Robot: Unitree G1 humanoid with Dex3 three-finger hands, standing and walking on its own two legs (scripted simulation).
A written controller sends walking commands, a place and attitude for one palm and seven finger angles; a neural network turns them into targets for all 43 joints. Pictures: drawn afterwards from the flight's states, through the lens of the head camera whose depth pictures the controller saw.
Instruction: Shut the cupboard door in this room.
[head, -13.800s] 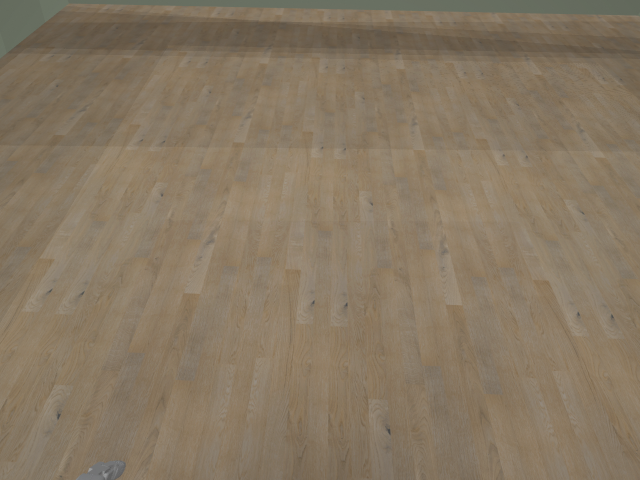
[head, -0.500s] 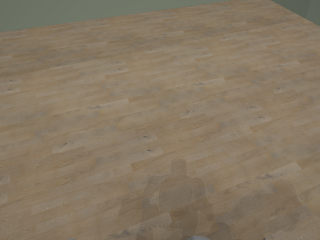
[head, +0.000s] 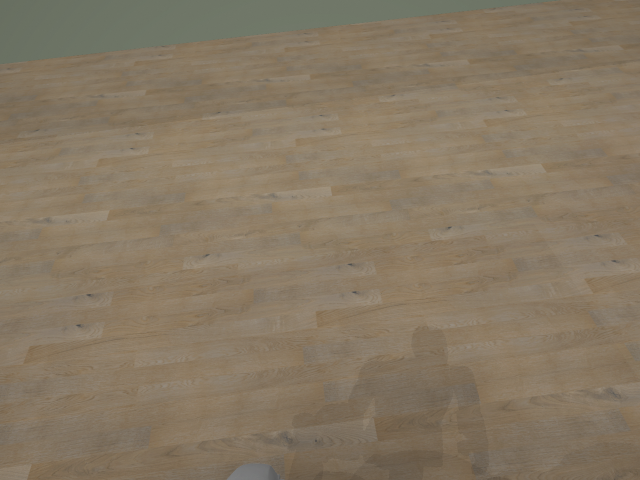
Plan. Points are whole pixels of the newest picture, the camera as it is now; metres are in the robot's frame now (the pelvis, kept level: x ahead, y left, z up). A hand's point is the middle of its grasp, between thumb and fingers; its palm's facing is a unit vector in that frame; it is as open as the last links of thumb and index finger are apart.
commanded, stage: turn or walk to find it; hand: left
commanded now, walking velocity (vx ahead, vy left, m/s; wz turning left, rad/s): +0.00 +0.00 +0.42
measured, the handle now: out of the picture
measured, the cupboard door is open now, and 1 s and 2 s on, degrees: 86 86 86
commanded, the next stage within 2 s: none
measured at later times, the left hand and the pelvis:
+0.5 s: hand out of the picture +0.03 +0.25 -0.16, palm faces +0.21 -0.94 -0.26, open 7.4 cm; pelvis -0.02 +0.02 +0.00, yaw +11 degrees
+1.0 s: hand out of the picture -0.09 +0.23 -0.19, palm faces +0.44 -0.87 -0.24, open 7.4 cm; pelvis -0.04 +0.03 -0.02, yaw +25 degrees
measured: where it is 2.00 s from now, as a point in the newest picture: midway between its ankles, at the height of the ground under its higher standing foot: outside the picture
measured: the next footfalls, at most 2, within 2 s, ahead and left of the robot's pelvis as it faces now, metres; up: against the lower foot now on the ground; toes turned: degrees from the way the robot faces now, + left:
left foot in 0.14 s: +0.01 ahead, +0.15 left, +0.00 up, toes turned +9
right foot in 0.56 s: +0.05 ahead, -0.10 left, +0.00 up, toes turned +8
